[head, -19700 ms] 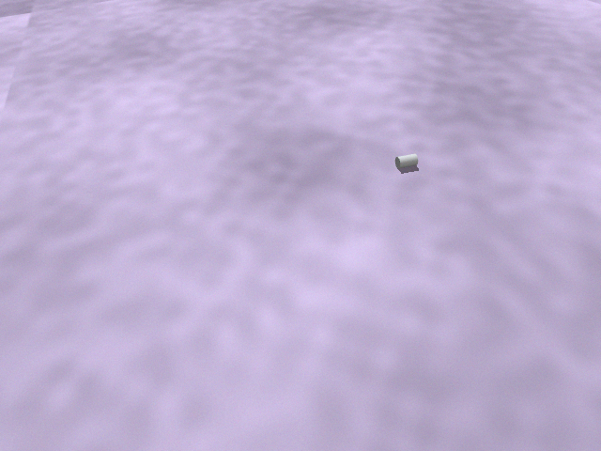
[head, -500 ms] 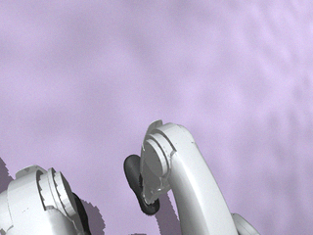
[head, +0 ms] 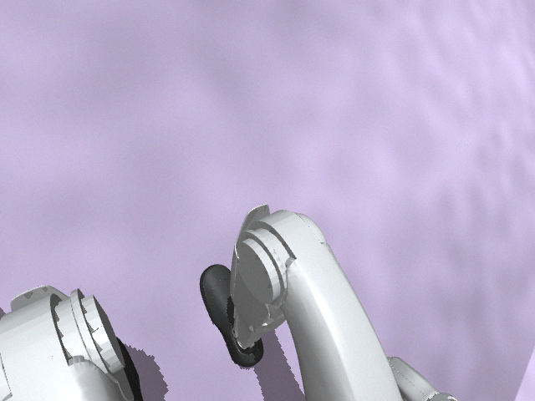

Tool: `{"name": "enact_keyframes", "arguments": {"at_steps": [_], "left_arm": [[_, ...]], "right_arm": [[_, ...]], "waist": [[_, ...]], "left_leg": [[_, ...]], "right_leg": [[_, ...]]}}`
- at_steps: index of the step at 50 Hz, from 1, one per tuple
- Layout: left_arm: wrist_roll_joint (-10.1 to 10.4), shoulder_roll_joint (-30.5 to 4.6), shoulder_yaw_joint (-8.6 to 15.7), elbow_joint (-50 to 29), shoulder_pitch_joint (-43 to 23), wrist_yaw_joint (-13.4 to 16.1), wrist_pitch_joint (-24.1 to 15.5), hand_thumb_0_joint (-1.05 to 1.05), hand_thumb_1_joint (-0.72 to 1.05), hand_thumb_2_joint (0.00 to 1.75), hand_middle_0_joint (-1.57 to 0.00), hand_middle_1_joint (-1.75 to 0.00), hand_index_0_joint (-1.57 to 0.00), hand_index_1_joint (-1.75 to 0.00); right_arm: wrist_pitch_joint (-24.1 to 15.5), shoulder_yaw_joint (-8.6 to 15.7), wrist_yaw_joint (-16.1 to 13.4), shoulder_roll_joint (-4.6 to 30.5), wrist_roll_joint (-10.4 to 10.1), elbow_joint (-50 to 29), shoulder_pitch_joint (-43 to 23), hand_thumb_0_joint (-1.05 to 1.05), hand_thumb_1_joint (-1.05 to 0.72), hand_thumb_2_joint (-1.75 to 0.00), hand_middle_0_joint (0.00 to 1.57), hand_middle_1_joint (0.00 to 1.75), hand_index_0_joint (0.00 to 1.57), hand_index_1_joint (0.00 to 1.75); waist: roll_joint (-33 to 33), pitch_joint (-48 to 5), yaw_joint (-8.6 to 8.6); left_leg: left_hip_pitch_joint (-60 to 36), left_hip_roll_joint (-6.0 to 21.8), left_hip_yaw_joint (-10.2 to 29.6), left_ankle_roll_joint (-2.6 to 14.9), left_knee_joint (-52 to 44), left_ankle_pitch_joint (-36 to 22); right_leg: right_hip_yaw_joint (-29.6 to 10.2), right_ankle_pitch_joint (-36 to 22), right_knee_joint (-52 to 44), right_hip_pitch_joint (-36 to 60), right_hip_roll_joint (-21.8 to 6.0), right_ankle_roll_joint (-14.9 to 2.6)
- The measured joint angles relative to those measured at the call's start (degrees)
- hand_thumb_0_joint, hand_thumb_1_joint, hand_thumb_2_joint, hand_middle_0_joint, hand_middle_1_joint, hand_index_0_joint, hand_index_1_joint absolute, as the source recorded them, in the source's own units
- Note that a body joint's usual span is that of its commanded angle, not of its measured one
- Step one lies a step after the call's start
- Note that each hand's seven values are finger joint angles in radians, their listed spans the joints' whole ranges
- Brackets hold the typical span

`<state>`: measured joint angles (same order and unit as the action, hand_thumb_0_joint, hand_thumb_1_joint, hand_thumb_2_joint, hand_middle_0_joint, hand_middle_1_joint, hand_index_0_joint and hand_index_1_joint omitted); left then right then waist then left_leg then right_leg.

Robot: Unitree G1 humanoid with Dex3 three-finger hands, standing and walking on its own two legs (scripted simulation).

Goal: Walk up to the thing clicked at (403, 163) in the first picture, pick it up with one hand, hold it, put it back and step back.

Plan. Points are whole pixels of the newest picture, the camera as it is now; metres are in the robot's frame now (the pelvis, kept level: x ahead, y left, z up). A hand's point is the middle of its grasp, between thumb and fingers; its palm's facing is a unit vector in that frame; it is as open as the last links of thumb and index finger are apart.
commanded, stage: rest palm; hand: left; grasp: from above
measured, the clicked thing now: out of the picture +0.46 +0.35 -0.28
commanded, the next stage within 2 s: close in 0.02 s
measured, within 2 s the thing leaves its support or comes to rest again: leaves its support in 1.92 s
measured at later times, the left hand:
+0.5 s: hand out of the picture +0.45 +0.34 -0.24, palm faces -0.44 -0.15 -0.89, open 12.2 cm
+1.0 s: hand out of the picture +0.45 +0.35 -0.24, palm faces -0.44 -0.15 -0.89, open 9.3 cm
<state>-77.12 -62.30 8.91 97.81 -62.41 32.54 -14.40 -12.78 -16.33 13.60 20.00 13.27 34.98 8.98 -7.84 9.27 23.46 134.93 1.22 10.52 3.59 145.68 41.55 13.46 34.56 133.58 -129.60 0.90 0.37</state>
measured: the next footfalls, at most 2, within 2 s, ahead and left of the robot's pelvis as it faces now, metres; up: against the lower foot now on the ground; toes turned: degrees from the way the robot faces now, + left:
none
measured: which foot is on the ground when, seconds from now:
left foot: down 0.00-1.00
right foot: down 0.00-1.00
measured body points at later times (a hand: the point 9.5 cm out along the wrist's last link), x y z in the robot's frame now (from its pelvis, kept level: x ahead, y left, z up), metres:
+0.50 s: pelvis +0.00 +0.00 +0.00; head +0.28 +0.13 +0.32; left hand +0.47 +0.35 -0.19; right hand +0.04 -0.25 -0.05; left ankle +0.06 +0.11 -0.27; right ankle +0.12 -0.10 -0.27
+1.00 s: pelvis +0.00 +0.00 +0.00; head +0.28 +0.13 +0.33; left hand +0.47 +0.35 -0.19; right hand +0.05 -0.25 -0.05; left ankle +0.06 +0.11 -0.27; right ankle +0.12 -0.10 -0.27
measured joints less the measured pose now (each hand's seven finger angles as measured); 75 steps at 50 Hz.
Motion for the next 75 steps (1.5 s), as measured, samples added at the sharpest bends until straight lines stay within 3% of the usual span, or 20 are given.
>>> {"name": "enact_keyframes", "arguments": {"at_steps": [16, 27, 32, 48, 75], "left_arm": [[1.37, -0.41, 0.53, -0.74, 1.23, -1.01, 0.11, 0.00, -0.36, 0.96, -0.27, -0.84, -0.22, -0.88], [1.26, -1.28, -0.85, -0.37, 0.12, -1.12, -1.59, 0.00, -0.19, 0.81, -0.36, -0.77, -0.34, -0.79], [0.65, -1.31, -0.70, -0.44, 0.10, -0.42, -1.17, 0.00, -0.11, 0.74, -0.41, -0.73, -0.40, -0.73], [1.66, -0.53, -0.20, -1.66, 1.68, -1.63, -1.01, -0.01, 0.17, 0.53, -0.60, -0.60, -0.62, -0.58], [1.70, -0.69, -0.94, -1.20, 1.10, -1.04, -0.79, -0.01, 0.24, 0.25, -0.81, -0.33, -0.82, -0.30]], "right_arm": [[-0.15, -0.86, 0.88, 0.13, -0.09, -0.49, 0.01, 0.00, -0.90, -0.90, 0.21, 0.30, 0.20, 0.30], [-0.23, -1.70, 0.07, 0.77, -0.01, -0.42, -0.45, 0.00, -0.89, -0.90, 0.21, 0.30, 0.20, 0.30], [-0.30, -1.69, -0.04, 0.77, 0.02, -0.33, -0.28, 0.00, -0.89, -0.90, 0.21, 0.30, 0.20, 0.30], [-0.67, -1.48, 0.46, 0.33, 0.11, 0.13, -0.75, 0.00, -0.89, -0.90, 0.21, 0.30, 0.20, 0.30], [-0.34, -1.61, -0.11, 0.52, -0.07, 0.18, -0.65, 0.00, -0.90, -0.90, 0.21, 0.30, 0.20, 0.30]], "waist": [[0.23, 0.64, -0.22], [-0.51, 1.36, -0.38], [-0.56, 0.79, -0.21], [-0.19, 1.11, -0.86], [0.10, 0.41, -0.70]], "left_leg": [[-0.44, -0.07, 0.58, -0.38, -0.06, -0.14], [-0.63, 0.15, 0.75, -0.38, 0.01, -0.68], [-0.47, 0.21, 0.98, -0.42, 0.06, -0.52], [-0.60, 0.11, 0.86, -0.53, 0.12, -0.38], [-0.48, 0.02, 1.09, -0.46, 0.04, -0.25]], "right_leg": [[0.45, -0.30, -0.24, 0.43, 0.07, -0.25], [0.56, -1.10, -0.37, 0.56, 0.30, -0.20], [0.74, -1.09, -0.48, 0.40, 0.42, -0.19], [0.63, -0.86, -0.23, 0.42, 0.31, -0.30], [0.80, -0.74, -0.57, 0.52, 0.41, -0.14]]}}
